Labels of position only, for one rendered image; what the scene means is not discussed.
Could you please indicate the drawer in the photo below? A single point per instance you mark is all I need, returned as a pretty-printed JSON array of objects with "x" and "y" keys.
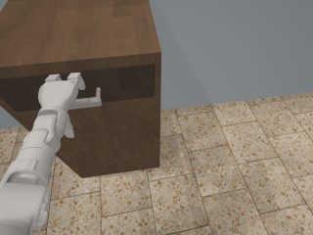
[{"x": 116, "y": 84}]

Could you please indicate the left robot upper arm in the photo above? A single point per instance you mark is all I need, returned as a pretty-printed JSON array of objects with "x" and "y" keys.
[{"x": 23, "y": 208}]

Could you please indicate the handle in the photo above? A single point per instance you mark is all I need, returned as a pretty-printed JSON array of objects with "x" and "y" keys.
[{"x": 88, "y": 102}]

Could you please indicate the left robot forearm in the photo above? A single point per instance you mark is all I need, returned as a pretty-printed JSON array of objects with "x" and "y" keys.
[{"x": 39, "y": 147}]

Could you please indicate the left robot hand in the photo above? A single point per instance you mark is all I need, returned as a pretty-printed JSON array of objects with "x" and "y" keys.
[{"x": 59, "y": 93}]

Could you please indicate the cabinet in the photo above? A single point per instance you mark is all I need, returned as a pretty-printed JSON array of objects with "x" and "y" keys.
[{"x": 54, "y": 36}]

